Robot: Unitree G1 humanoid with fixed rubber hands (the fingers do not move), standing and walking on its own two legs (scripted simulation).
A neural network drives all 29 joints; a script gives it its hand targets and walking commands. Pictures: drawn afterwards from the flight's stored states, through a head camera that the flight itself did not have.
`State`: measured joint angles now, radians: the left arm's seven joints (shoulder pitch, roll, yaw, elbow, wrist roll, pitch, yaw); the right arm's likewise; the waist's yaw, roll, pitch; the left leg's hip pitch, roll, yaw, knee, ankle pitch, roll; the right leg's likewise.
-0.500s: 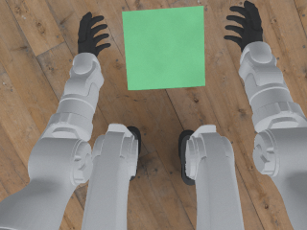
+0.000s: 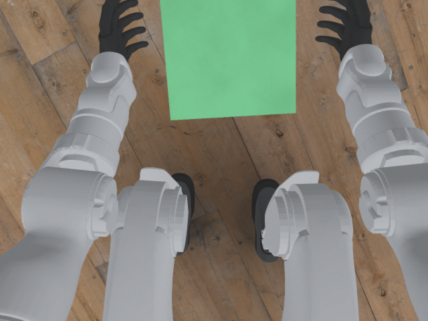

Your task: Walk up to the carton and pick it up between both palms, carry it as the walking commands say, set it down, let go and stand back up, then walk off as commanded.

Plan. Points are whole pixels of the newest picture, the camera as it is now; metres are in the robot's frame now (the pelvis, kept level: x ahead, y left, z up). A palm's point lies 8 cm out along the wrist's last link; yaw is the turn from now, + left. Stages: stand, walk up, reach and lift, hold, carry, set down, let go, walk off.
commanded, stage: reach and lift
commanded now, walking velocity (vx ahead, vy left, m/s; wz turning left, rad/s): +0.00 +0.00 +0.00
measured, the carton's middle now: (228, 65) +0.49 -0.01 -0.26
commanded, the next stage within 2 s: none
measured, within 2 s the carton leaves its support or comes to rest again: leaves its support in 1.22 s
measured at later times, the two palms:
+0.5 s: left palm (134, 46) +0.51 +0.14 -0.17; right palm (328, 47) +0.50 -0.16 -0.18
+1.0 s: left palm (135, 47) +0.51 +0.14 -0.17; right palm (321, 41) +0.51 -0.15 -0.18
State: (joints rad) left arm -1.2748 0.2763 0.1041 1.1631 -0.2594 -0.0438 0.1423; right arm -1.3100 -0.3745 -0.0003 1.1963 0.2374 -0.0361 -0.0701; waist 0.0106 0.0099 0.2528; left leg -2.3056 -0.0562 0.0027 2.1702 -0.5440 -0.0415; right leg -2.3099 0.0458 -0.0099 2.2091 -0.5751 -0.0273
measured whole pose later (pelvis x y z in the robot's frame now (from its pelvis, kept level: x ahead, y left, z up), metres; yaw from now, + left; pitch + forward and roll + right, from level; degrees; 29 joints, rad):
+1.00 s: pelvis +0.00 +0.00 +0.00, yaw -1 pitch +37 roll +2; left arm -1.35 0.17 0.23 1.22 -0.14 -0.02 0.19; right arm -1.41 -0.26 -0.04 1.28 0.11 0.01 -0.11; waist 0.02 0.03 0.27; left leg -2.28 -0.08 -0.01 2.19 -0.55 -0.05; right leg -2.28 0.06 0.00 2.22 -0.58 -0.01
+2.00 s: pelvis +0.00 +0.01 +0.03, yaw -2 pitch +41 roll +2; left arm -1.08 -0.04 0.44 0.73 0.07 0.18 0.28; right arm -1.21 -0.13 -0.21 0.97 -0.08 0.21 -0.16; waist 0.03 0.01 0.02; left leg -2.23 -0.13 -0.04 2.08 -0.57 -0.07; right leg -2.25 0.12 0.04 2.10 -0.57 0.03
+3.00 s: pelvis +0.00 +0.01 +0.13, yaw -3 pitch +38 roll +1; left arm -0.89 -0.14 0.50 0.63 0.20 0.25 0.21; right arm -1.01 -0.03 -0.30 0.90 -0.17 0.28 -0.17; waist 0.05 -0.01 -0.15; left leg -1.91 -0.14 -0.08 1.77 -0.52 -0.07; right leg -1.92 0.15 0.06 1.77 -0.51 0.03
